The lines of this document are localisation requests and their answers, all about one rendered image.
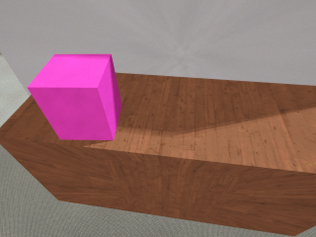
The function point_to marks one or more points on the pedestal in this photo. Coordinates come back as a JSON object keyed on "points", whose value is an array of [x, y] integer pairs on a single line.
{"points": [[226, 152]]}

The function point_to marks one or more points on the carton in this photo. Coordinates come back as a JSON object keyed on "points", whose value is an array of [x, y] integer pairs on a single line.
{"points": [[79, 96]]}

